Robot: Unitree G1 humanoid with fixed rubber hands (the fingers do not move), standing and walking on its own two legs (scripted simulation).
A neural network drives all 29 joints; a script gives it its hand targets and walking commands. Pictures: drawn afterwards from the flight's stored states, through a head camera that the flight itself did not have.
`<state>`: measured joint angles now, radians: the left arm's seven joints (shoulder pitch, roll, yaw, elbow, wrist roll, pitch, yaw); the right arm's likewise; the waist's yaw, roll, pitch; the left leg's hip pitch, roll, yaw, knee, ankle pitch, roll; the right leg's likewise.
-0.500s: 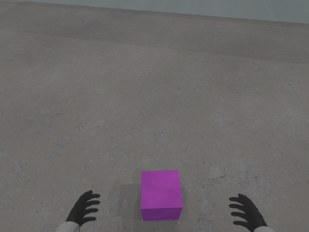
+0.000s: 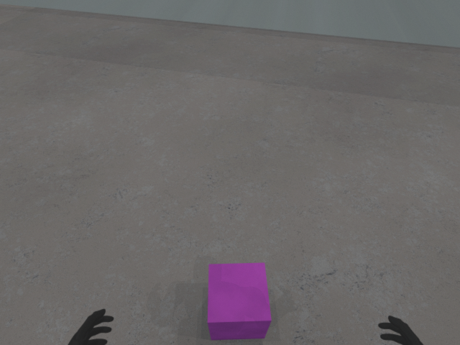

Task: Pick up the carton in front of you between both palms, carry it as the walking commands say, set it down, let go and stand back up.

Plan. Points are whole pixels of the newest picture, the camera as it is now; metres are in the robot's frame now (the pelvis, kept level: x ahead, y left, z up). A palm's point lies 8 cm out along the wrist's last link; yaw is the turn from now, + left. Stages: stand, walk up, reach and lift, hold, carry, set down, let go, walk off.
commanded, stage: stand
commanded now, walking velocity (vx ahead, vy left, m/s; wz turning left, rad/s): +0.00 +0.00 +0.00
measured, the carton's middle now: (237, 302) +0.41 +0.00 -0.65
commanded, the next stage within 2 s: none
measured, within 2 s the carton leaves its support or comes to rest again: neither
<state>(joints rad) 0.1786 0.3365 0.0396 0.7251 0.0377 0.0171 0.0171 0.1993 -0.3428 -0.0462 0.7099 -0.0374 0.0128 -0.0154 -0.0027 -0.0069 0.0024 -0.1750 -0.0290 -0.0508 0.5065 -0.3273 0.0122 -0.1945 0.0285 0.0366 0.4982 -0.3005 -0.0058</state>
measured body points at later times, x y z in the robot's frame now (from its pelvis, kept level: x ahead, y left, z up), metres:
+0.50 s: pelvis +0.00 +0.00 +0.01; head -0.01 +0.01 +0.46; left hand +0.12 +0.30 -0.10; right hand +0.12 -0.30 -0.09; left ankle -0.04 +0.11 -0.74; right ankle -0.02 -0.12 -0.74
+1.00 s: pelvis -0.02 +0.00 +0.01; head -0.03 +0.01 +0.46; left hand +0.08 +0.31 -0.11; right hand +0.09 -0.31 -0.10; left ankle -0.04 +0.11 -0.74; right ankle -0.02 -0.12 -0.74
